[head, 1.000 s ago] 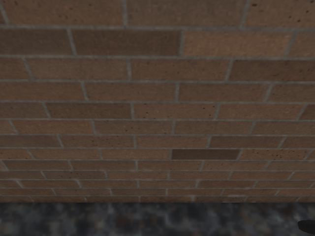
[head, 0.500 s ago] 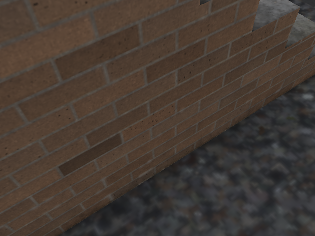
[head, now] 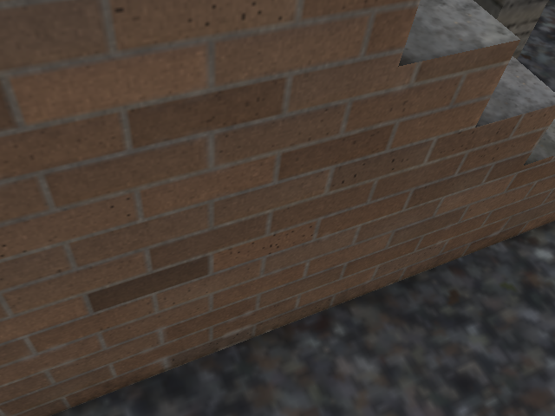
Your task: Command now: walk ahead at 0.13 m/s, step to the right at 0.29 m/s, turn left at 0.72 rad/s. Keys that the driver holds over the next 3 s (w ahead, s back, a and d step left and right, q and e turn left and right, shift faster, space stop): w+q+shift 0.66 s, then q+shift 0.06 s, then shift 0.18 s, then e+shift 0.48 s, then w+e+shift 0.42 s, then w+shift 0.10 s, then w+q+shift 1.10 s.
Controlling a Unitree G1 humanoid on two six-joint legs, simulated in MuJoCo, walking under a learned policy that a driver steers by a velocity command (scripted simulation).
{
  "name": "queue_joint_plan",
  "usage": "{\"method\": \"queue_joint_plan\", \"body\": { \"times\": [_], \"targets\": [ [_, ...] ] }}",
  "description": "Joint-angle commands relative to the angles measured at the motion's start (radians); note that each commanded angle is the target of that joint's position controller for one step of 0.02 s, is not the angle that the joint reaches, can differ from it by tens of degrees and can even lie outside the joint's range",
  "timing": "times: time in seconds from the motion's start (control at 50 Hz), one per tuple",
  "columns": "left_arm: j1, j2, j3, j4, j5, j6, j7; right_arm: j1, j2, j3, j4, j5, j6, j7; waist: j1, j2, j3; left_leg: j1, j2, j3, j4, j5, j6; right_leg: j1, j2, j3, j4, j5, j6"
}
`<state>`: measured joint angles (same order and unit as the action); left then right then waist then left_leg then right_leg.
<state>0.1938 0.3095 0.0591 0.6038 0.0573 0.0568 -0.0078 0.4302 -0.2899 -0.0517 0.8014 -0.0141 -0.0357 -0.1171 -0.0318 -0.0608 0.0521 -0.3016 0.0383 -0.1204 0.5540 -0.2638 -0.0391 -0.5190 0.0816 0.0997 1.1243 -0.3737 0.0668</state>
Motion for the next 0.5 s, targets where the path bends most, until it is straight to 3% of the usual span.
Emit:
{"method": "queue_joint_plan", "body": {
  "times": [0.02,0.1,0.14,0.16,0.18,0.2,0.22,0.24,0.26,0.28,0.3,0.32,0.34,0.36,0.4,0.42,0.46,0.5],
  "targets": [
    [-0.032,0.038,0.017,-0.116,-0.008,-0.022,-0.013,-0.1,-0.273,-0.08,-0.126,0.004,0.002,-0.029,0.044,0.266,-0.034,0.047,0.158,-0.255,-0.272,0.062,0.149,-0.018,-0.016,0.029,-0.122,0.056,0.038],
    [0.044,0.047,0.018,-0.101,-0.034,-0.04,-0.026,-0.18,-0.297,-0.103,-0.184,0.023,0.033,-0.035,0.061,0.307,-0.064,-0.019,0.131,-0.262,-0.247,0.076,0.1,0.18,-0.014,0.032,-0.374,0.113,0.069],
    [0.122,0.07,0.03,-0.066,-0.058,-0.056,-0.032,-0.232,-0.282,-0.103,-0.221,0.035,0.055,-0.033,0.083,0.33,-0.072,-0.067,0.105,-0.265,-0.211,0.079,0.066,0.324,0.001,-0.022,-0.521,0.143,0.069],
    [0.158,0.07,0.038,-0.045,-0.059,-0.072,-0.029,-0.242,-0.245,-0.094,-0.231,0.033,0.056,-0.022,0.086,0.283,-0.067,-0.081,0.063,-0.245,-0.141,0.026,0.053,0.372,0.004,-0.036,-0.649,0.193,0.048],
    [0.2,0.081,0.047,-0.021,-0.055,-0.082,-0.024,-0.198,-0.171,-0.074,-0.228,0.029,0.051,-0.008,0.086,0.16,-0.062,-0.169,-0.017,-0.193,0.027,-0.133,0.032,0.47,-0.053,0.002,-0.768,0.176,0.006],
    [0.197,0.128,0.045,-0.036,-0.035,-0.083,-0.025,-0.123,-0.064,-0.045,-0.224,-0.002,0.058,0.007,0.023,-0.075,-0.089,-0.318,-0.136,-0.061,0.313,-0.4,0.017,0.55,-0.226,0.152,-0.764,0.264,-0.064],
    [0.154,0.267,0.073,-0.051,-0.003,-0.07,-0.018,-0.082,-0.02,-0.028,-0.291,0.002,0.037,0.015,-0.053,-0.414,-0.127,-0.51,-0.139,0.038,0.583,-0.475,-0.015,0.485,-0.415,0.449,-0.853,0.472,-0.216],
    [0.057,0.234,0.07,-0.103,-0.001,-0.118,-0.007,-0.122,-0.12,-0.038,-0.263,0.028,0.011,0.04,-0.02,-0.309,-0.126,-0.555,-0.028,-0.106,0.696,-0.341,-0.012,0.457,-0.51,0.604,-0.89,0.552,-0.227],
    [-0.007,0.183,0.06,-0.102,-0.014,-0.132,0.007,-0.138,-0.203,-0.065,-0.222,0.035,0.015,0.048,-0.041,-0.131,-0.11,-0.5,-0.001,-0.104,0.745,-0.252,-0.021,0.427,-0.467,0.42,-0.847,0.578,-0.207],
    [-0.044,0.154,0.051,-0.101,-0.021,-0.127,0.021,-0.15,-0.233,-0.081,-0.191,0.029,0.03,0.048,-0.05,-0.052,-0.126,-0.453,0.016,-0.061,0.785,-0.194,-0.042,0.419,-0.407,0.256,-0.806,0.623,-0.184],
    [-0.072,0.138,0.045,-0.096,-0.036,-0.118,0.039,-0.163,-0.235,-0.082,-0.191,0.022,0.042,0.05,-0.05,-0.04,-0.125,-0.424,0.027,-0.022,0.822,-0.136,-0.063,0.396,-0.366,0.125,-0.773,0.694,-0.183],
    [-0.087,-0.051,-0.001,-0.1,-0.117,-0.16,0.053,-0.115,-0.045,-0.012,-0.219,-0.03,-0.002,0.121,-0.033,-0.181,-0.23,-0.379,-0.001,-0.01,1.02,-0.062,-0.089,0.34,-0.387,0.17,-0.845,0.413,-0.276],
    [-0.094,0.12,0.024,-0.088,-0.042,-0.125,0.067,-0.225,-0.224,-0.083,-0.22,0.039,0.035,0.088,-0.033,-0.035,-0.071,-0.425,0.03,0.019,0.908,-0.06,-0.08,0.326,-0.321,-0.021,-0.811,0.521,-0.196],
    [-0.056,0.125,0.042,-0.077,-0.027,-0.11,0.077,-0.287,-0.201,-0.074,-0.251,0.031,0.041,0.073,0.007,-0.04,-0.069,-0.444,0.02,0.062,0.854,-0.026,-0.085,0.343,-0.298,-0.064,-0.797,0.622,-0.191],
    [0.007,0.122,0.039,-0.055,-0.036,-0.075,0.094,-0.341,-0.137,-0.046,-0.29,0.017,0.036,0.067,0.047,-0.07,-0.089,-0.483,0.039,0.06,0.739,-0.033,-0.098,0.457,-0.347,-0.056,-0.785,0.763,-0.225],
    [0.049,0.133,0.042,-0.037,-0.026,-0.064,0.09,-0.347,-0.121,-0.041,-0.306,0.032,0.049,0.089,0.064,-0.069,-0.094,-0.488,0.039,0.072,0.702,-0.055,-0.1,0.507,-0.365,-0.062,-0.785,0.734,-0.244],
    [0.047,0.141,0.052,-0.025,-0.036,-0.069,0.08,-0.361,-0.106,-0.036,-0.326,0.027,0.069,0.105,0.068,-0.095,-0.118,-0.48,0.06,0.063,0.639,-0.093,-0.101,0.555,-0.43,-0.049,-0.81,0.69,-0.281],
    [-0.002,0.159,0.063,-0.022,-0.035,-0.079,0.074,-0.4,-0.098,-0.036,-0.34,0.015,0.085,0.115,0.065,-0.071,-0.124,-0.432,0.077,0.074,0.546,-0.086,-0.091,0.543,-0.444,-0.078,-0.83,0.605,-0.279]
  ]
}}
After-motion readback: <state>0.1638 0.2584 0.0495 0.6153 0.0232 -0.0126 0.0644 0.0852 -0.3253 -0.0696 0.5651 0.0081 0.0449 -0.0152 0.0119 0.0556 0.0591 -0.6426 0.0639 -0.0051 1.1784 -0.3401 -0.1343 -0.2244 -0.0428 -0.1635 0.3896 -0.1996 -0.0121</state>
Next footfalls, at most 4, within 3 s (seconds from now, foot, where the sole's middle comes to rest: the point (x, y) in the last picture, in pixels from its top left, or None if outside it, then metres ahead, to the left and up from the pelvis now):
0.20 right None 0.14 -0.22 -0.77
0.72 left None -0.02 0.01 -0.77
1.48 right None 0.09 -0.19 -0.77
1.80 left None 0.23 0.04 -0.77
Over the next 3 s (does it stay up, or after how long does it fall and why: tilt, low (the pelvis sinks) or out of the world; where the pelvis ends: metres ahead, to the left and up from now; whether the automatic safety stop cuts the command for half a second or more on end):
stays up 0.17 -0.25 -0.01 its command is cut before an obstacle from the start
